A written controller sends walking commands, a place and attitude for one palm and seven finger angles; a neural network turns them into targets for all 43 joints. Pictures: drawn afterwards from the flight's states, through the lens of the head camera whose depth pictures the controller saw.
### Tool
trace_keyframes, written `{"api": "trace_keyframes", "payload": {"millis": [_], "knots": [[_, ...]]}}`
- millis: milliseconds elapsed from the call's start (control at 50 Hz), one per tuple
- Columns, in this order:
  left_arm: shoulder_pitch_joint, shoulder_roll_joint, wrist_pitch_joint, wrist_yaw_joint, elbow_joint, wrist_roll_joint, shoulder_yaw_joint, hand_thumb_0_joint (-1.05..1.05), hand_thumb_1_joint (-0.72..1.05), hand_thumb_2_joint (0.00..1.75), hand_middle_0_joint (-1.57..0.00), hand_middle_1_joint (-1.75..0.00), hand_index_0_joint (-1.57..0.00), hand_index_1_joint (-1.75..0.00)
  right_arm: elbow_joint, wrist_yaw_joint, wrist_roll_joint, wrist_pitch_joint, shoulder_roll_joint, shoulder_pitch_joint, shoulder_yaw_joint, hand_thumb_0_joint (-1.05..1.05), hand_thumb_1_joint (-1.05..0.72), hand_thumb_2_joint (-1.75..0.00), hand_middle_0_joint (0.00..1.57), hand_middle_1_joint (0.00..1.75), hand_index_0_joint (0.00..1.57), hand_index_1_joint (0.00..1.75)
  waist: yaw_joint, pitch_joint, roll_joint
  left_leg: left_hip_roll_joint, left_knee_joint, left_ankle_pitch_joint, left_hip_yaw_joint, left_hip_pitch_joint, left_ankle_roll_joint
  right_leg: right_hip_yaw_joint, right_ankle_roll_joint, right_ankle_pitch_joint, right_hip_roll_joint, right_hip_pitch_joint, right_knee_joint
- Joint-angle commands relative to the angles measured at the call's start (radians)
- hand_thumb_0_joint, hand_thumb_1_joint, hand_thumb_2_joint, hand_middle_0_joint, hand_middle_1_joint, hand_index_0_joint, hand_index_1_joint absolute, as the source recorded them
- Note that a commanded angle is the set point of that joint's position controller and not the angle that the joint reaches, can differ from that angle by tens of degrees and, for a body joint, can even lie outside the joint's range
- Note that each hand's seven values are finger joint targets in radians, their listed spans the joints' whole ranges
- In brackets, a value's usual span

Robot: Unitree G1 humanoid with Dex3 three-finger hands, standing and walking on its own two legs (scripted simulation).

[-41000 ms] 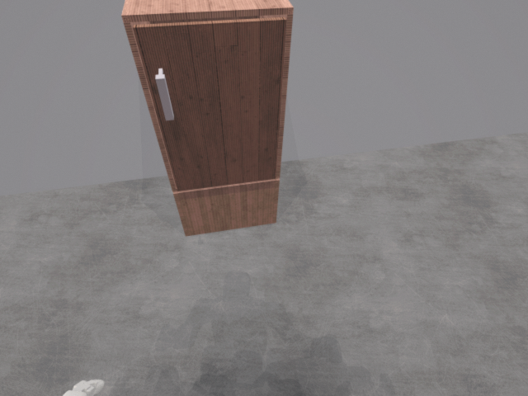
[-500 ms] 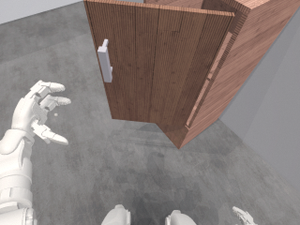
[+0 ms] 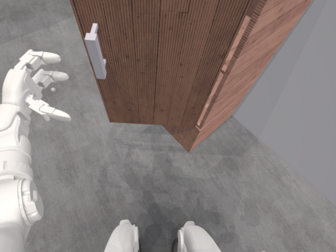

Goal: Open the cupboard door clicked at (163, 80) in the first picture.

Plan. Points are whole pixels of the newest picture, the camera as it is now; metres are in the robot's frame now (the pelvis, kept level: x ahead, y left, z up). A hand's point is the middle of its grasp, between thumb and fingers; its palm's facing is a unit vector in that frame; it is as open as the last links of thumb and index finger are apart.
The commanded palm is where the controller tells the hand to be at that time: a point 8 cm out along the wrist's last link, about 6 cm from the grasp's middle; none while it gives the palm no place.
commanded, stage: move the hooked fingers beside the handle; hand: left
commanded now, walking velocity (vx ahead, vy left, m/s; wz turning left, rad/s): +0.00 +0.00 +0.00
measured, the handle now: (98, 52) +0.59 +0.16 +0.06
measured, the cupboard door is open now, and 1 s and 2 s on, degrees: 47 47 47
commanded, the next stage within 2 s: slide the fingers in behind the handle in 1.24 s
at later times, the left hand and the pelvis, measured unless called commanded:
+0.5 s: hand (66, 61) +0.55 +0.23 +0.07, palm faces -0.06 -1.00 +0.00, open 14.0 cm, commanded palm +0.54 +0.26 +0.06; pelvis +0.00 +0.01 -0.01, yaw -2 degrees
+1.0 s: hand (68, 65) +0.55 +0.23 +0.06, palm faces -0.06 -1.00 +0.00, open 14.0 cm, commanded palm +0.53 +0.26 +0.06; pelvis +0.02 +0.02 +0.00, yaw -2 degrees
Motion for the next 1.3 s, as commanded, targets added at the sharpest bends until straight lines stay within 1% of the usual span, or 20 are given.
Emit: {"api": "trace_keyframes", "payload": {"millis": [0,100,160,240,280,320,380,420,480,660,700,760,860,900,940,1020,1060,1120,1200,1280], "knots": [[-0.461,0.279,-0.062,0.000,-0.151,-0.016,0.032,0.00,-0.50,0.30,-0.30,-1.20,-0.30,-1.20,-0.048,-0.014,-0.006,-0.009,-0.185,0.141,-0.068,0.00,-0.90,-0.90,0.20,0.30,0.20,0.30,-0.019,-0.437,0.145,-0.019,-0.110,0.329,-0.092,0.403,-0.002,0.056,-0.007,0.244,0.022,0.057,-0.118],[-0.539,0.346,-0.052,0.023,-0.147,0.009,0.065,0.00,-0.50,0.30,-0.30,-1.20,-0.30,-1.20,-0.043,-0.014,-0.015,0.003,-0.191,0.175,-0.066,0.00,-0.90,-0.90,0.20,0.30,0.20,0.30,-0.030,-0.505,0.152,-0.015,-0.083,0.389,-0.096,0.402,0.002,0.059,-0.003,0.290,0.025,0.062,-0.100],[-0.579,0.327,-0.043,0.035,-0.115,0.021,0.043,0.00,-0.50,0.30,-0.30,-1.20,-0.30,-1.20,-0.037,-0.009,-0.018,0.012,-0.187,0.185,-0.064,0.00,-0.90,-0.90,0.20,0.30,0.20,0.30,-0.052,-0.479,0.163,-0.013,-0.075,0.379,-0.096,0.384,0.003,0.055,0.000,0.280,0.027,0.033,-0.102],[-0.634,0.386,-0.025,0.045,-0.058,0.048,0.057,0.00,-0.50,0.30,-0.30,-1.20,-0.30,-1.20,-0.039,-0.008,-0.021,0.026,-0.196,0.206,-0.054,0.00,-0.90,-0.90,0.20,0.30,0.20,0.30,-0.072,-0.459,0.154,-0.011,-0.065,0.349,-0.098,0.331,0.007,0.054,0.000,0.261,0.031,0.022,-0.097],[-0.652,0.429,-0.032,0.049,-0.078,0.049,0.091,0.00,-0.50,0.30,-0.30,-1.20,-0.30,-1.20,-0.042,-0.008,-0.027,0.027,-0.198,0.220,-0.054,0.00,-0.90,-0.90,0.20,0.30,0.20,0.30,-0.062,-0.507,0.182,-0.010,-0.051,0.385,-0.099,0.350,0.007,0.053,-0.004,0.286,0.034,0.030,-0.083],[-0.668,0.393,-0.026,0.049,-0.059,0.063,0.055,0.00,-0.50,0.30,-0.30,-1.20,-0.30,-1.20,-0.038,-0.003,-0.028,0.036,-0.196,0.228,-0.053,0.00,-0.90,-0.90,0.20,0.30,0.20,0.30,-0.077,-0.514,0.223,-0.005,-0.052,0.418,-0.109,0.397,-0.001,0.045,-0.003,0.286,0.035,-0.020,-0.084],[-0.722,0.439,-0.015,0.055,-0.034,0.068,0.084,0.00,-0.50,0.30,-0.30,-1.20,-0.30,-1.20,-0.031,-0.005,-0.033,0.041,-0.205,0.247,-0.049,0.00,-0.90,-0.90,0.20,0.30,0.20,0.30,-0.095,-0.509,0.209,-0.001,-0.035,0.413,-0.117,0.379,0.004,0.040,-0.003,0.275,0.039,-0.046,-0.075],[-0.766,0.417,0.002,0.056,-0.003,0.083,0.046,0.00,-0.50,0.30,-0.30,-1.20,-0.30,-1.20,-0.026,-0.003,-0.035,0.044,-0.204,0.255,-0.044,0.00,-0.90,-0.90,0.20,0.30,0.20,0.30,-0.115,-0.491,0.228,0.002,-0.034,0.405,-0.121,0.372,0.002,0.037,-0.001,0.263,0.040,-0.073,-0.078],[-0.692,0.437,0.002,0.059,-0.021,0.088,0.081,0.00,-0.50,0.30,-0.30,-1.20,-0.30,-1.20,-0.037,0.004,-0.045,0.054,-0.206,0.278,-0.047,0.00,-0.90,-0.90,0.20,0.30,0.20,0.30,-0.084,-0.565,0.261,0.004,-0.033,0.504,-0.133,0.440,-0.006,0.026,-0.009,0.305,0.043,-0.069,-0.060],[-0.661,0.404,-0.007,0.068,-0.154,0.068,0.089,0.00,-0.50,0.30,-0.30,-1.20,-0.30,-1.20,-0.044,0.019,-0.046,0.084,-0.199,0.281,-0.064,0.00,-0.90,-0.90,0.20,0.30,0.20,0.30,-0.076,-0.591,0.252,0.008,-0.050,0.576,-0.133,0.507,-0.010,0.023,-0.002,0.357,0.050,-0.028,-0.086],[-0.672,0.388,-0.020,0.075,-0.197,0.065,0.085,0.00,-0.50,0.30,-0.30,-1.20,-0.30,-1.20,-0.036,0.021,-0.046,0.085,-0.195,0.287,-0.067,0.00,-0.90,-0.90,0.20,0.30,0.20,0.30,-0.072,-0.621,0.291,0.015,-0.052,0.646,-0.146,0.578,-0.020,0.019,-0.004,0.361,0.052,-0.051,-0.088],[-0.614,0.339,-0.013,0.086,-0.172,0.062,0.065,0.00,-0.50,0.30,-0.30,-1.20,-0.30,-1.20,-0.033,0.028,-0.046,0.088,-0.190,0.279,-0.069,0.00,-0.90,-0.90,0.20,0.30,0.20,0.30,-0.067,-0.574,0.278,0.014,-0.069,0.632,-0.148,0.582,-0.022,0.011,-0.005,0.340,0.054,-0.052,-0.104],[-0.608,0.264,-0.004,0.093,-0.117,0.065,0.000,0.00,-0.50,0.30,-0.30,-1.20,-0.30,-1.20,-0.035,0.027,-0.043,0.096,-0.184,0.266,-0.067,0.00,-0.90,-0.90,0.20,0.30,0.20,0.30,-0.088,-0.488,0.245,0.008,-0.080,0.570,-0.134,0.533,-0.016,0.012,-0.006,0.327,0.052,-0.059,-0.117],[-0.629,0.306,-0.021,0.100,-0.117,0.060,0.035,0.00,-0.50,0.30,-0.30,-1.20,-0.30,-1.20,-0.033,0.025,-0.046,0.098,-0.189,0.266,-0.065,0.00,-0.90,-0.90,0.20,0.30,0.20,0.30,-0.081,-0.493,0.243,0.011,-0.078,0.590,-0.141,0.548,-0.021,0.012,-0.008,0.327,0.053,-0.057,-0.112],[-0.612,0.290,-0.031,0.103,-0.109,0.059,0.026,0.00,-0.50,0.30,-0.30,-1.20,-0.30,-1.20,-0.038,0.023,-0.043,0.098,-0.186,0.259,-0.067,0.00,-0.90,-0.90,0.20,0.30,0.20,0.30,-0.084,-0.489,0.209,0.007,-0.077,0.580,-0.132,0.525,-0.016,0.016,-0.006,0.344,0.051,-0.035,-0.112],[-0.596,0.263,-0.046,0.105,-0.115,0.055,0.015,0.00,-0.50,0.30,-0.30,-1.20,-0.30,-1.20,-0.042,0.027,-0.042,0.099,-0.181,0.246,-0.067,0.00,-0.90,-0.90,0.20,0.30,0.20,0.30,-0.074,-0.510,0.229,0.004,-0.070,0.598,-0.131,0.540,-0.019,0.019,-0.006,0.353,0.050,-0.035,-0.106],[-0.594,0.291,-0.043,0.107,-0.098,0.057,0.030,0.00,-0.50,0.30,-0.30,-1.20,-0.30,-1.20,-0.048,0.025,-0.040,0.100,-0.185,0.236,-0.065,0.00,-0.90,-0.90,0.20,0.30,0.20,0.30,-0.074,-0.493,0.190,-0.002,-0.072,0.528,-0.120,0.484,-0.011,0.025,-0.004,0.346,0.049,-0.003,-0.107],[-0.599,0.337,-0.055,0.106,-0.126,0.059,0.063,0.00,-0.50,0.30,-0.30,-1.20,-0.30,-1.20,-0.050,0.020,-0.040,0.096,-0.187,0.232,-0.065,0.00,-0.90,-0.90,0.20,0.30,0.20,0.30,-0.060,-0.538,0.214,-0.006,-0.064,0.535,-0.111,0.485,-0.010,0.033,-0.006,0.370,0.046,0.028,-0.100],[-0.614,0.335,-0.066,0.094,-0.146,0.048,0.058,0.00,-0.50,0.30,-0.30,-1.20,-0.30,-1.20,-0.052,0.017,-0.036,0.093,-0.183,0.220,-0.062,0.00,-0.90,-0.90,0.20,0.30,0.20,0.30,-0.061,-0.547,0.204,-0.009,-0.063,0.518,-0.106,0.466,-0.007,0.039,-0.004,0.384,0.048,0.057,-0.099],[-0.623,0.311,-0.051,0.080,-0.081,0.040,0.030,0.00,-0.50,0.30,-0.30,-1.20,-0.30,-1.20,-0.044,0.011,-0.030,0.091,-0.184,0.214,-0.055,0.00,-0.90,-0.90,0.20,0.30,0.20,0.30,-0.082,-0.458,0.183,-0.012,-0.065,0.427,-0.101,0.406,0.001,0.039,-0.005,0.327,0.048,0.026,-0.110]]}}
